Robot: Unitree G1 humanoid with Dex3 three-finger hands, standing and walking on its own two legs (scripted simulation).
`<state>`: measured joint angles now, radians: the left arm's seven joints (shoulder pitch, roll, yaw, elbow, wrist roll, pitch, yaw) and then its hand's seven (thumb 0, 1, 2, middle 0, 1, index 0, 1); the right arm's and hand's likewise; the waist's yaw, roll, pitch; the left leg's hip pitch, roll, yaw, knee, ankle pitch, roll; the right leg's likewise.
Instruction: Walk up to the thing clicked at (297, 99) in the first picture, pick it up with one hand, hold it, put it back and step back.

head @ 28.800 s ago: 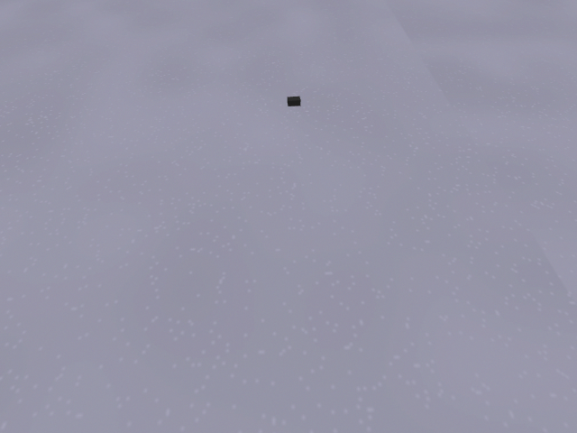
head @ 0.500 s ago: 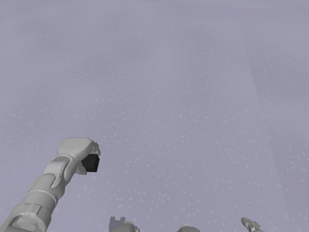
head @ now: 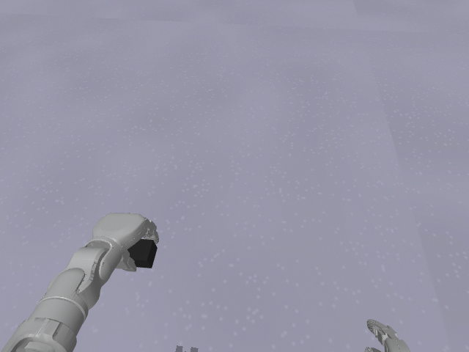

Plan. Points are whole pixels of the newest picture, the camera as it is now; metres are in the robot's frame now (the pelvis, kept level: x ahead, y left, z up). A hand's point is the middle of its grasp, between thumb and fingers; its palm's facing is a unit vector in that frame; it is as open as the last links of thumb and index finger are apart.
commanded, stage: hold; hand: left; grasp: from above
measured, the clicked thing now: (134, 252) +0.32 +0.22 -0.08
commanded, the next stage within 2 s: crouch in 1.34 s
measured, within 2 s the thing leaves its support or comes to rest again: neither
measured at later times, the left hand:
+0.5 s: hand (129, 260) +0.28 +0.20 -0.02, palm faces -0.46 -0.02 -0.89, open 7.3 cm
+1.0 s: hand (128, 257) +0.28 +0.20 -0.01, palm faces -0.46 -0.02 -0.89, open 7.3 cm
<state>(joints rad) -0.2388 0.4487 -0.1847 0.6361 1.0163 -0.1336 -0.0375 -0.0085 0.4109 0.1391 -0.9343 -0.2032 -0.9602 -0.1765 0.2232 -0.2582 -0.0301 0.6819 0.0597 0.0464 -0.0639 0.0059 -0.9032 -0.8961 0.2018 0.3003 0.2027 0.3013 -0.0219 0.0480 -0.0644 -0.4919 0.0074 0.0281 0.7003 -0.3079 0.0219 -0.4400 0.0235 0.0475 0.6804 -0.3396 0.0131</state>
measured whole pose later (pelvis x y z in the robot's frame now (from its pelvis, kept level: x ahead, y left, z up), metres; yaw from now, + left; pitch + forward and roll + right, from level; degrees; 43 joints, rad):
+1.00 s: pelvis -0.01 -0.01 +0.02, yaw +0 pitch +1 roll +0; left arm -0.19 0.44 -0.21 0.53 0.98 -0.12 -0.09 -0.01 0.43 0.09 -0.95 -0.19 -0.98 -0.15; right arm 0.17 -0.25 -0.01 0.66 0.08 0.07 -0.09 0.01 -0.91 -0.90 0.20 0.30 0.20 0.30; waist 0.00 0.06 0.00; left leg -0.32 0.00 0.03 0.53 -0.22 0.01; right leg -0.29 0.02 0.06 0.54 -0.26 0.01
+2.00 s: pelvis -0.03 -0.01 -0.08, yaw +1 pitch +19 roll -2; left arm -0.51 0.42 -0.18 1.03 1.21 -0.19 0.29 -0.01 0.38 0.18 -0.94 -0.21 -0.97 -0.18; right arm 0.21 -0.27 -0.07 0.67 0.00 0.10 -0.03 0.00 -0.91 -0.90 0.20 0.30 0.20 0.30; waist -0.07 0.02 -0.15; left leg -1.08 0.01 -0.01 1.19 -0.45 0.01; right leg -1.01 0.04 0.00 1.17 -0.50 0.01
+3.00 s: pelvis -0.07 -0.01 -0.36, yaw -6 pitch +37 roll -7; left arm -0.92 0.66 0.03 1.37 1.31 -0.26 0.39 -0.01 0.39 0.13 -0.99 -0.15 -1.01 -0.13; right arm 0.16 -0.23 0.01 0.75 -0.13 -0.04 0.11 0.00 -0.92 -0.90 0.20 0.30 0.20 0.30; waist -0.20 0.00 -0.12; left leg -2.19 0.04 -0.09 2.19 -0.65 0.02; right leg -2.08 0.07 -0.09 2.15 -0.72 0.01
